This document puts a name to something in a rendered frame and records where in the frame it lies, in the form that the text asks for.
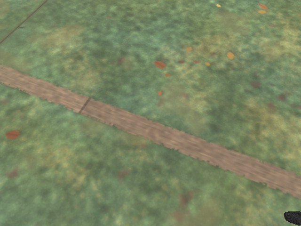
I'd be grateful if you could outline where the robot right hand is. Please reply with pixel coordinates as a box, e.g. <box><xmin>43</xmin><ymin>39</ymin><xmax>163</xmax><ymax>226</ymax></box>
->
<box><xmin>284</xmin><ymin>211</ymin><xmax>301</xmax><ymax>226</ymax></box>

